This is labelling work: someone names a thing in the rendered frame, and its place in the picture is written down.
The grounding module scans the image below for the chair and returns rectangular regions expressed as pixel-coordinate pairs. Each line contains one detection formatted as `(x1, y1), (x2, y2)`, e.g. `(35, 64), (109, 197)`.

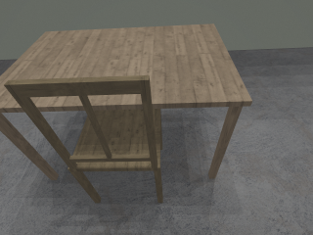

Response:
(4, 75), (163, 204)

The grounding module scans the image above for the table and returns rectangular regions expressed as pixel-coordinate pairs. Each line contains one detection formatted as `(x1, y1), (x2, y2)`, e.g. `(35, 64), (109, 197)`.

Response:
(0, 23), (252, 180)

